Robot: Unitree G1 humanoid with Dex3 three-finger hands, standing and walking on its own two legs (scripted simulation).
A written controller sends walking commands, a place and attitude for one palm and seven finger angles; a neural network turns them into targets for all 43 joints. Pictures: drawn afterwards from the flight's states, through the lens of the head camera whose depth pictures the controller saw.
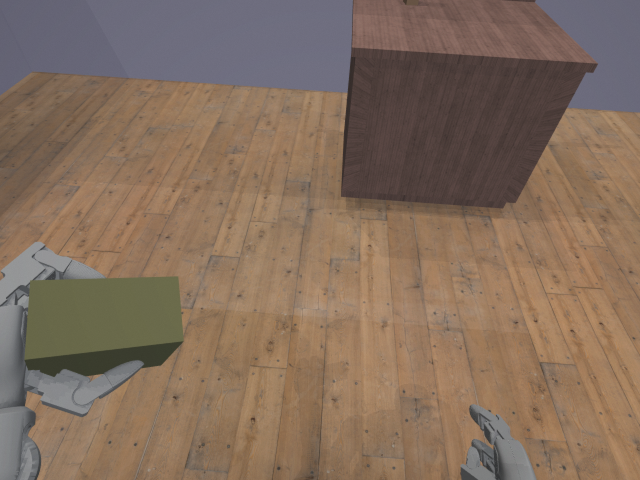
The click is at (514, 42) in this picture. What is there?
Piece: table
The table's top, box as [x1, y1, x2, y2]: [351, 0, 597, 72]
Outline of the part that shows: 353,0 351,56 592,72 597,64 534,2 506,0 419,0 417,5 406,5 402,0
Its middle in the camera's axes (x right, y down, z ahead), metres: +0.54 -0.85 +1.55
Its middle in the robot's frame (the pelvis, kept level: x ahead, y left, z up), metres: +1.75 -0.44 -0.05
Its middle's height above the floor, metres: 0.73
